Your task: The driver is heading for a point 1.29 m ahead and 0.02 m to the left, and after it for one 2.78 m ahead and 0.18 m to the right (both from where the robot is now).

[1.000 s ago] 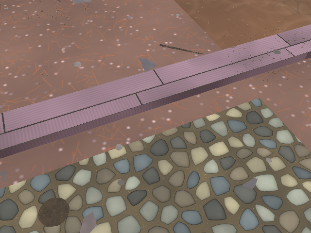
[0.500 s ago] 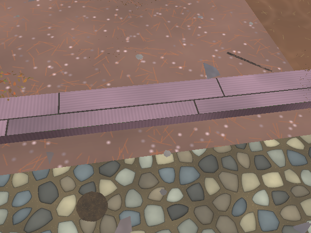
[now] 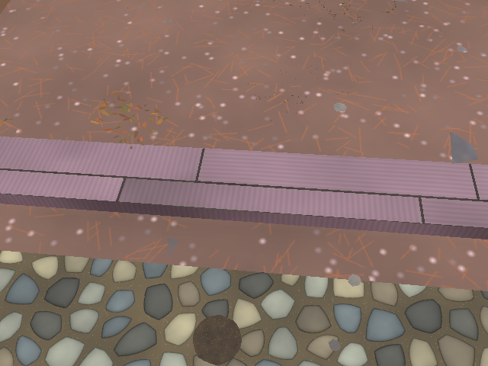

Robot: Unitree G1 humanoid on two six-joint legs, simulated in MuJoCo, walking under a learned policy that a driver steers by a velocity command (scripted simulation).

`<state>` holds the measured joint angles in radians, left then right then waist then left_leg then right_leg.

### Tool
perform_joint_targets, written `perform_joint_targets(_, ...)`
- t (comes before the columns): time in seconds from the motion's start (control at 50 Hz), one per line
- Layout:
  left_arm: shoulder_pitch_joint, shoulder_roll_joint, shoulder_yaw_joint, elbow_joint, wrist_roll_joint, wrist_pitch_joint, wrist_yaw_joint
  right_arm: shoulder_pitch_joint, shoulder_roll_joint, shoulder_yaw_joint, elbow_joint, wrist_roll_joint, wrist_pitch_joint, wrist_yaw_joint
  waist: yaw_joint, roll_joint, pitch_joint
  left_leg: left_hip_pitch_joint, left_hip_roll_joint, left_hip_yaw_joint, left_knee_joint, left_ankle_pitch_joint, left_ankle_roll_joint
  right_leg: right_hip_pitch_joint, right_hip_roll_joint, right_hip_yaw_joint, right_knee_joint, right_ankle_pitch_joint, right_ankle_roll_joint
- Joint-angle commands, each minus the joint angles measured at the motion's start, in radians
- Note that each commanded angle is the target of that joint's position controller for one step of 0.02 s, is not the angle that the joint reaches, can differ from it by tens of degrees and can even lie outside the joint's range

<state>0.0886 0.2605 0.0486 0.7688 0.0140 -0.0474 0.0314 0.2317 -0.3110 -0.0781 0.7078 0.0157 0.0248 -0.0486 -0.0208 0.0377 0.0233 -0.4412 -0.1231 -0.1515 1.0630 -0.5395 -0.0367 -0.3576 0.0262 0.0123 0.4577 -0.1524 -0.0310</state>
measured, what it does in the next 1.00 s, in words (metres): steps on the spot, turning left: left foot, then right foot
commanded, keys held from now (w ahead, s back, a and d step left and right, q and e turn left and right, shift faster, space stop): q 0.34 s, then no key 0.26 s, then w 0.40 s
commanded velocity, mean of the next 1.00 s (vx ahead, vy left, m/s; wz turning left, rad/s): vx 0.11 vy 0.00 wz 0.34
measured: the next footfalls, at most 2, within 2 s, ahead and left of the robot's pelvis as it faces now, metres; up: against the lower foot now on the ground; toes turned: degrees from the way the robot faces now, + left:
left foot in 0.34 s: +0.02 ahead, +0.15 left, +0.00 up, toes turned +14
right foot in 0.88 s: +0.09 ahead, -0.05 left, +0.00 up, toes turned +16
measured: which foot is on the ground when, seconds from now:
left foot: up 0.00-0.32, down 0.34-0.88, up 0.90-1.00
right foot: down 0.00-0.34, up 0.36-0.86, down 0.88-1.00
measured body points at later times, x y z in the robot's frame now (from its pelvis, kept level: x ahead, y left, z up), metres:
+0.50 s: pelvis +0.00 +0.05 +0.00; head +0.03 +0.10 +0.45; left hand +0.06 +0.37 -0.12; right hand +0.22 -0.17 -0.07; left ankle -0.01 +0.14 -0.74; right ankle +0.03 -0.10 -0.65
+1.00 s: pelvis +0.08 +0.05 +0.00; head +0.09 +0.03 +0.45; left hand +0.08 +0.33 -0.10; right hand +0.27 -0.18 -0.11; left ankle +0.02 +0.16 -0.67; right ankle +0.06 -0.06 -0.74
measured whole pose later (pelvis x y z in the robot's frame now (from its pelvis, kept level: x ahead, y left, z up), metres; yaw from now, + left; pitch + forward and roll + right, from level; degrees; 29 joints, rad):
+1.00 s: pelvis +0.08 +0.05 +0.00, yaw +17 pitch +2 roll +1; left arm 0.32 0.26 0.05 0.80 -0.01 -0.09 -0.02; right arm 0.28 -0.29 -0.06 0.69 0.02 -0.05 0.01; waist 0.01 0.04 -0.03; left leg -0.47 -0.01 -0.02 0.99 -0.38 0.04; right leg -0.15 0.02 -0.02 0.42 -0.31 -0.05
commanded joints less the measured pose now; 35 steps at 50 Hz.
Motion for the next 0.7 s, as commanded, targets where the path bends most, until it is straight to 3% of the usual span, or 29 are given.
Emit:
perform_joint_targets(0.02, -0.031, 0.109, 0.020, -0.082, 0.000, 0.008, 0.008, 0.088, -0.101, -0.035, -0.042, 0.000, 0.020, 0.002, -0.010, -0.126, -0.103, -0.145, 0.102, 0.035, 0.205, 0.092, -0.054, 0.184, -0.281, 0.217, -0.142, 0.276, -0.192)
perform_joint_targets(0.04, -0.024, 0.117, 0.022, -0.079, 0.005, 0.013, 0.011, 0.079, -0.074, -0.026, -0.054, 0.006, 0.023, 0.006, -0.004, -0.142, -0.089, -0.127, 0.106, 0.068, 0.171, 0.126, -0.057, 0.158, -0.251, 0.160, -0.163, 0.253, -0.191)
perform_joint_targets(0.08, 0.012, 0.128, 0.026, -0.069, 0.006, 0.020, 0.018, 0.031, -0.044, -0.014, -0.091, 0.009, 0.020, 0.009, 0.024, -0.171, -0.087, -0.147, 0.122, 0.098, 0.087, 0.148, -0.061, 0.196, -0.256, 0.120, -0.180, 0.256, -0.213)
perform_joint_targets(0.18, 0.025, 0.181, 0.046, -0.071, -0.003, 0.032, 0.018, -0.026, -0.033, 0.000, -0.152, -0.002, 0.014, 0.026, 0.047, -0.178, -0.124, -0.070, 0.178, 0.131, -0.122, 0.162, -0.043, 0.230, -0.318, 0.064, -0.180, 0.261, -0.233)
perform_joint_targets(0.28, 0.025, 0.210, 0.059, -0.070, -0.025, 0.035, 0.001, -0.022, -0.053, -0.009, -0.183, 0.001, 0.023, 0.051, 0.038, -0.202, -0.118, 0.051, 0.166, 0.187, -0.338, 0.188, 0.019, 0.216, -0.347, 0.023, -0.137, 0.204, -0.193)
perform_joint_targets(0.32, 0.017, 0.202, 0.059, -0.066, -0.043, 0.040, 0.001, 0.038, -0.052, -0.019, -0.166, 0.000, 0.023, 0.058, -0.001, -0.185, -0.126, 0.174, 0.128, 0.225, -0.537, 0.308, 0.069, 0.181, -0.325, -0.024, -0.046, 0.156, -0.129)
perform_joint_targets(0.34, 0.066, 0.167, 0.052, -0.046, -0.039, 0.043, -0.002, 0.080, -0.079, -0.034, -0.152, -0.002, 0.022, 0.051, -0.007, -0.133, -0.124, 0.282, 0.113, 0.196, -0.623, 0.391, 0.101, 0.104, -0.283, -0.076, 0.052, 0.071, -0.062)
perform_joint_targets(0.36, 0.085, 0.097, 0.031, -0.058, -0.005, 0.045, -0.012, 0.105, -0.174, -0.059, -0.162, -0.005, 0.019, 0.035, 0.010, 0.118, -0.112, 0.433, 0.315, -0.095, -0.708, 0.637, 0.176, -0.130, -0.173, -0.178, 0.327, -0.208, 0.039)
perform_joint_targets(0.38, 0.021, 0.090, 0.025, -0.123, 0.012, 0.040, -0.008, 0.080, -0.259, -0.067, -0.198, -0.034, 0.004, 0.034, 0.007, 0.294, -0.095, 0.401, 0.530, -0.359, -0.726, 0.803, 0.363, -0.356, -0.048, -0.118, 0.558, -0.501, 0.083)
perform_joint_targets(0.4, -0.038, 0.144, 0.043, -0.125, -0.002, 0.039, -0.003, 0.096, -0.194, -0.051, -0.194, -0.050, -0.019, 0.043, -0.047, 0.172, -0.129, 0.354, 0.509, -0.321, -0.747, 0.743, 0.389, -0.347, -0.067, 0.003, 0.697, -0.490, 0.074)
perform_joint_targets(0.42, -0.022, 0.157, 0.051, -0.115, -0.021, 0.044, -0.002, 0.047, -0.157, -0.034, -0.188, -0.050, -0.035, 0.047, -0.009, 0.136, -0.105, 0.321, 0.449, -0.228, -0.740, 0.696, 0.333, -0.338, -0.082, 0.030, 0.725, -0.407, 0.061)
perform_joint_targets(0.44, 0.019, 0.150, 0.055, -0.083, -0.020, 0.052, 0.004, -0.018, -0.129, -0.027, -0.192, -0.031, -0.042, 0.048, 0.025, 0.089, -0.101, 0.312, 0.386, -0.157, -0.730, 0.648, 0.275, -0.322, -0.093, 0.039, 0.710, -0.326, 0.063)
perform_joint_targets(0.46, 0.044, 0.153, 0.056, -0.067, -0.010, 0.059, 0.008, -0.059, -0.097, -0.013, -0.194, -0.015, -0.044, 0.046, 0.039, 0.097, -0.104, 0.301, 0.359, -0.114, -0.723, 0.691, 0.252, -0.301, -0.092, 0.033, 0.714, -0.261, 0.074)
perform_joint_targets(0.52, 0.083, 0.130, 0.051, -0.049, -0.014, 0.060, 0.002, -0.068, -0.061, 0.008, -0.184, -0.027, -0.049, 0.038, 0.055, 0.090, -0.132, 0.283, 0.320, -0.046, -0.722, 0.781, 0.250, -0.200, -0.079, 0.023, 0.703, -0.157, 0.097)
perform_joint_targets(0.6, 0.032, 0.092, 0.031, -0.066, -0.016, 0.063, -0.005, -0.050, -0.063, 0.009, -0.160, -0.030, -0.044, 0.029, 0.020, 0.099, -0.105, 0.326, 0.321, -0.060, -0.725, 0.688, 0.255, -0.145, -0.090, 0.028, 0.446, -0.161, 0.107)
perform_joint_targets(0.62, 0.029, 0.090, 0.028, -0.068, -0.015, 0.061, -0.009, -0.031, -0.067, 0.007, -0.150, -0.028, -0.041, 0.028, 0.007, 0.099, -0.113, 0.325, 0.322, -0.077, -0.749, 0.541, 0.263, -0.117, -0.090, 0.019, 0.387, -0.169, 0.103)
perform_joint_targets(0.66, 0.006, 0.109, 0.029, -0.077, -0.026, 0.053, -0.019, 0.011, -0.105, -0.004, -0.127, -0.021, -0.038, 0.033, -0.029, 0.123, -0.058, 0.301, 0.330, -0.151, -0.827, 0.171, 0.283, -0.116, -0.067, -0.016, 0.314, -0.213, 0.088)
perform_joint_targets(0.7, -0.013, 0.127, 0.033, -0.089, -0.037, 0.033, -0.026, 0.030, -0.125, -0.010, -0.109, -0.016, -0.041, 0.035, -0.044, 0.125, -0.003, 0.313, 0.362, -0.234, -0.866, 0.030, 0.295, -0.156, -0.066, -0.014, 0.271, -0.260, 0.060)
Velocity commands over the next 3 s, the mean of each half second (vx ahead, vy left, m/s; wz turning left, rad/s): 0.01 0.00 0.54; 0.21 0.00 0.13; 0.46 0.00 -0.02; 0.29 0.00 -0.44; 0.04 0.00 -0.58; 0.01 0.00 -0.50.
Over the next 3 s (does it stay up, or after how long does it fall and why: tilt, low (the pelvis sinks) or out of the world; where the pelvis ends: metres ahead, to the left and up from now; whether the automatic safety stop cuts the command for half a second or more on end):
stays up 0.56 0.19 0.01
